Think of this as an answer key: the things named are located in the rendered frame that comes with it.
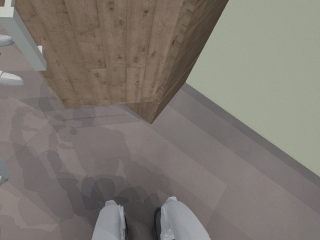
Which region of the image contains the robot right thigh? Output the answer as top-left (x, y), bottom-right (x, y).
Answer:
top-left (161, 201), bottom-right (211, 240)

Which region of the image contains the left robot hand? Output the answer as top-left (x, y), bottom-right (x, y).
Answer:
top-left (0, 34), bottom-right (24, 86)

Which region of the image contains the robot right shin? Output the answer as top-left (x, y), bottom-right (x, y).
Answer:
top-left (160, 196), bottom-right (177, 240)

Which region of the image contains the handle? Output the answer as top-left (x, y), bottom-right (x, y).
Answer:
top-left (0, 0), bottom-right (47, 71)

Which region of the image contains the cupboard door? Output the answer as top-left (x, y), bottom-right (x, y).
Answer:
top-left (0, 0), bottom-right (184, 108)

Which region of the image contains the robot left upper arm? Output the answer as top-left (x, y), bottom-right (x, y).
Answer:
top-left (0, 158), bottom-right (10, 236)

